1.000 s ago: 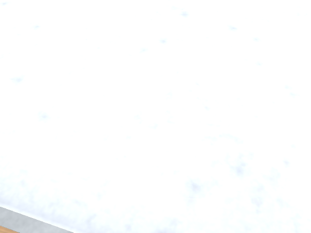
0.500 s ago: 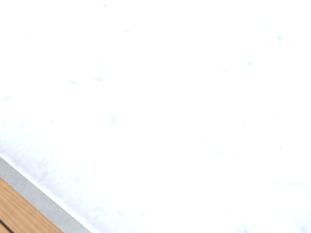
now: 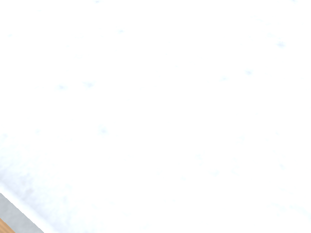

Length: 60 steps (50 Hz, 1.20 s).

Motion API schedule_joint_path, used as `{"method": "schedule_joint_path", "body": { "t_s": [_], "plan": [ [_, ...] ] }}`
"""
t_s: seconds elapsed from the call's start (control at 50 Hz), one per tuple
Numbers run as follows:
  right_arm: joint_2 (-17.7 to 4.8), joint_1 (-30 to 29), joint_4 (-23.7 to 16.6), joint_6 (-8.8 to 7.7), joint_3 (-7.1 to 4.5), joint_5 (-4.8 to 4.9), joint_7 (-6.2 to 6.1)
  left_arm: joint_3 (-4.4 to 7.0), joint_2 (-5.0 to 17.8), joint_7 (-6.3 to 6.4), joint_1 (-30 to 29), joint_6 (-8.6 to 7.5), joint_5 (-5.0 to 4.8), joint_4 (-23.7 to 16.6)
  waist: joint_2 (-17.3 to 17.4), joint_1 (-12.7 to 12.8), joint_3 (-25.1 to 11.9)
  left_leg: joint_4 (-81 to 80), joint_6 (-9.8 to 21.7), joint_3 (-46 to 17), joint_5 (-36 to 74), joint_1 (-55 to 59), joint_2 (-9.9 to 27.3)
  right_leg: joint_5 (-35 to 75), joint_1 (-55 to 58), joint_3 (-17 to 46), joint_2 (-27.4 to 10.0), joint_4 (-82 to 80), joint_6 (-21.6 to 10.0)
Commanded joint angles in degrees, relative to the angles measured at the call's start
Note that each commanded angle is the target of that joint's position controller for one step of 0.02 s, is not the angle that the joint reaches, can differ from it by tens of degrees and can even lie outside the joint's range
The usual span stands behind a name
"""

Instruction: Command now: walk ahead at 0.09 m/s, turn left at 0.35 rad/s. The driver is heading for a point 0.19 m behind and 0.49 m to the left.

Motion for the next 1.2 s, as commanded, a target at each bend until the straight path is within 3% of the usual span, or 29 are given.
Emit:
{"method": "schedule_joint_path", "body": {
  "t_s": [0.02, 0.1, 0.24, 0.28, 0.3, 0.34, 0.36, 0.38, 0.4, 0.42, 0.46, 0.52, 0.54, 0.56, 0.58, 0.6, 0.68, 0.76, 0.8, 0.84, 0.86, 0.88, 0.9, 0.92, 0.96, 1.0, 1.06, 1.12, 1.2],
  "plan": [
    [-10.23, 0.26, -2.56, -0.06, -2.70, -0.35, -0.42, 2.12, 5.77, 0.26, 2.63, 0.41, -0.20, -2.94, 5.52, 1.80, -5.58, -3.26, 12.47, -15.60, 14.85, 2.16, 16.76, 3.61, -1.04, 1.88, -0.97, 0.63, 1.63],
    [-10.45, 1.42, -3.41, 1.10, -3.49, -0.99, -0.78, 2.44, 5.27, -0.01, -0.75, 0.44, -0.09, -4.69, 5.67, 0.50, -5.19, 1.60, 13.69, -20.67, 5.66, -0.24, 16.72, 2.87, -2.58, 3.46, -0.76, -1.25, 2.73],
    [-9.40, -2.33, -7.00, 3.57, -4.20, -2.46, -2.61, 0.98, 2.81, -0.82, 0.09, -1.47, -0.75, -6.23, 8.19, 0.24, -7.25, 19.74, 8.35, -25.53, -6.10, -9.82, 9.31, 8.27, 10.37, 5.84, 0.67, -25.43, 1.36],
    [-6.91, -4.24, -8.06, 4.54, -3.54, -1.38, -3.00, 1.15, 3.73, -1.06, -0.29, -2.60, -0.71, -5.26, 1.02, 0.57, -5.65, 22.63, 4.33, -18.98, -11.60, -18.23, 2.87, 18.83, 18.36, -1.00, 4.47, -34.31, 3.71],
    [-7.89, -8.29, -9.05, 4.59, -3.75, -1.15, -3.13, 0.79, 2.49, -1.54, 2.22, -3.65, -0.07, -4.60, -1.08, 4.47, -3.31, 27.09, 2.55, -15.71, -17.00, -21.10, 0.06, 21.34, 20.72, -0.65, 3.56, -39.44, 4.09],
    [-8.74, -7.68, -9.45, 4.17, -4.48, -0.91, -2.88, 0.87, 5.53, -1.94, 4.90, -6.16, 1.65, -2.94, -13.62, 5.91, -0.74, 56.27, -0.62, -3.86, -25.79, -21.72, -7.91, 32.09, 19.70, 5.46, -4.87, -49.54, 0.36],
    [-10.03, -8.33, -9.87, 3.89, -5.29, -1.03, -2.72, -0.14, 3.42, -2.03, 10.21, -7.16, 1.12, -2.34, -5.64, 5.95, -1.00, 67.98, 0.15, -8.64, -32.63, -29.21, -7.08, 46.02, 26.29, 6.28, -8.31, -41.71, -0.41],
    [-6.37, -5.23, -11.57, 3.33, -4.88, -2.11, -2.36, 0.50, 7.41, -1.47, 12.99, -7.85, 0.68, -1.66, -4.90, 2.24, -1.13, 75.99, -0.70, -7.79, -31.52, -36.74, -5.78, 50.67, 28.82, 14.88, -17.96, -36.67, -6.81],
    [-5.01, -7.05, -12.10, 3.12, -4.10, -2.48, -2.05, 0.72, 6.77, -1.29, 12.54, -7.88, 0.24, -1.90, -3.04, 2.60, 0.97, 79.50, -1.54, -8.55, -28.74, -42.89, -3.26, 39.27, 27.33, 19.55, -19.79, -37.96, -10.17],
    [-4.82, -9.29, -11.78, 3.00, -4.11, -2.91, -1.44, -0.13, 4.22, -1.14, 12.48, -8.00, 0.08, -2.36, 1.34, 3.17, 1.34, 82.15, -1.45, -9.46, -25.61, -45.85, -3.37, 37.01, 28.52, 15.73, -14.47, -36.65, -8.60],
    [-0.65, -7.49, -11.96, 3.40, -2.93, -3.21, -0.06, -1.52, 0.62, -0.37, 14.98, -7.53, 0.61, -1.72, 0.62, 1.55, -4.92, 90.13, -0.28, -8.58, -22.91, -50.45, -4.71, 46.22, 32.87, 11.61, -10.75, -29.44, -5.32],
    [3.17, -7.50, -14.00, 4.49, -0.68, -4.10, 0.96, -1.30, 1.11, -0.26, 18.55, -6.82, -0.10, 0.15, -0.65, -0.09, -9.82, 98.52, -0.15, -6.59, -22.29, -56.91, -3.65, 37.19, 33.28, 12.54, -9.67, -26.73, -6.15],
    [2.31, -11.44, -19.10, 4.57, -0.48, -3.57, 0.69, 1.41, 9.75, 0.59, 16.04, -7.40, 0.46, -1.28, -13.97, -0.67, -8.81, 97.55, -3.25, -8.78, -21.44, -60.79, 1.52, 17.55, 31.73, 30.60, -21.53, -37.33, -15.83],
    [-2.58, -17.61, -20.07, 4.67, -1.48, -4.34, -0.02, 0.88, 6.66, 0.98, 13.68, -7.44, -0.60, -0.18, -5.67, -0.46, -3.09, 96.22, -4.01, -11.97, -19.81, -64.20, 3.48, 3.09, 29.18, 30.34, -21.00, -41.51, -17.42],
    [-3.76, -22.26, -20.17, 4.97, -1.95, -4.86, -0.18, -0.13, 3.16, 1.28, 15.94, -7.27, -0.73, 0.95, 0.89, 2.26, 0.04, 94.09, -4.20, -11.00, -19.58, -65.39, 2.64, -4.90, 27.95, 25.93, -17.15, -41.44, -16.26],
    [-2.37, -23.92, -21.06, 4.98, -1.47, -4.15, 0.11, -0.57, 2.36, 1.71, 17.66, -6.96, -0.39, 1.66, 2.63, 3.19, 2.07, 90.74, -4.35, -8.84, -19.87, -65.78, 2.67, -6.88, 26.89, 22.26, -14.94, -41.89, -14.62],
    [1.46, -25.08, -23.92, 4.92, 0.00, -3.14, 1.85, 0.09, 3.43, 2.02, 21.38, -7.37, -0.12, 3.89, -5.17, 3.97, 1.59, 77.71, -3.04, -2.59, -21.07, -58.35, 6.28, -6.32, 25.44, 13.09, -12.14, -47.65, -12.42],
    [4.22, -27.39, -26.67, 4.37, 1.69, -1.93, 2.60, 1.15, 3.96, 1.99, 23.84, -6.88, -0.15, 4.73, -4.94, 5.78, -0.72, 65.21, 0.27, 3.23, -28.10, -48.59, 9.34, 7.02, 28.65, 3.30, -13.86, -49.45, -11.98],
    [5.15, -23.79, -26.33, 4.42, 2.31, -1.11, 2.38, 1.53, 4.55, 1.33, 22.44, -6.16, -0.25, 4.42, -5.66, 4.20, -2.96, 55.58, 3.09, 7.52, -34.05, -34.90, 6.56, 27.43, 25.84, -4.66, -12.78, -45.90, -10.21],
    [2.66, -10.92, -23.44, 4.14, 0.99, 0.12, 1.12, 1.77, 6.72, 0.24, 22.68, -5.91, -1.23, 4.47, -7.19, -0.79, -11.85, 48.44, 5.65, 9.54, -30.11, -11.55, -1.04, 64.06, 22.10, -9.46, -13.19, -29.85, -9.72],
    [-1.85, -1.11, -22.18, 3.58, -0.84, 0.24, 0.26, 2.41, 9.60, -0.24, 20.14, -6.23, -1.05, 3.18, -7.61, -6.28, -17.80, 41.62, 7.55, 0.82, -31.37, 1.44, -1.20, 65.21, 15.74, -10.86, -12.74, -13.75, -7.27],
    [-10.61, 6.00, -22.68, 2.98, -3.16, -0.75, -0.60, 1.65, 7.02, -2.00, 12.74, -7.30, -2.00, -4.02, 9.74, -10.94, -21.79, 19.36, 13.55, -38.80, -53.25, 12.45, 15.49, 22.84, -6.36, -8.64, -5.10, 12.89, -1.84],
    [-13.87, 9.23, -18.89, 3.95, -4.56, 0.41, -1.26, 3.15, 8.47, -3.88, 3.68, -8.24, 1.00, -7.12, 13.15, -11.38, -18.05, -3.41, 13.22, -65.49, -56.46, 10.64, 20.00, -8.18, -19.70, 2.82, 3.29, 21.74, -1.39],
    [-13.11, 3.27, -18.07, 3.82, -3.99, 0.24, -1.51, 2.26, 4.88, -4.46, 4.68, -8.22, 2.15, -9.11, 7.59, -4.55, -9.20, -2.78, 12.65, -60.56, -48.95, 5.09, 22.92, -4.44, -25.10, 7.37, 0.05, 25.10, -2.24],
    [-6.18, -1.39, -16.14, 2.28, -2.33, -0.73, -0.97, 1.27, 1.25, -2.98, 8.43, -6.60, 0.94, -7.95, 3.57, 2.21, 1.24, 4.49, 10.35, -42.18, -29.76, -14.29, 18.83, -3.38, -18.62, 1.98, -2.61, 24.49, -1.96],
    [-3.20, -6.01, -15.71, 0.39, -1.65, -0.22, -0.26, 1.00, 0.63, -1.67, 13.38, -3.62, 0.78, -7.10, 7.84, 7.37, 0.24, 3.29, 6.88, -25.94, -12.54, -22.53, 11.99, -1.15, -8.32, 0.90, -3.56, 18.09, -0.44],
    [-5.40, -2.52, -12.72, -0.91, -2.76, 0.49, -0.19, 1.51, 2.92, -1.69, 10.34, -2.38, 0.87, -8.39, 6.92, 7.35, -2.53, 0.27, 6.71, -19.45, 1.27, -17.89, 7.68, 4.69, -6.82, -0.55, -1.99, 12.09, 0.02],
    [-6.35, 5.67, -9.35, -0.95, -3.28, 0.44, -0.80, 1.37, 3.32, -2.02, 1.44, -2.86, 1.47, -10.79, 4.12, 3.09, -2.77, -1.98, 5.53, -18.48, 9.23, -5.43, 6.77, 8.00, -12.13, -1.56, -0.67, 3.67, 0.41],
    [-6.49, 15.86, -5.80, -0.55, -3.45, 0.46, -1.52, 1.00, 3.14, -2.61, -7.47, -3.35, 0.85, -12.71, 5.19, -1.67, -3.76, -2.74, 4.38, -20.02, 21.29, 12.23, 7.99, 10.51, -19.32, -1.82, 1.91, -5.75, 0.80]
  ]
}}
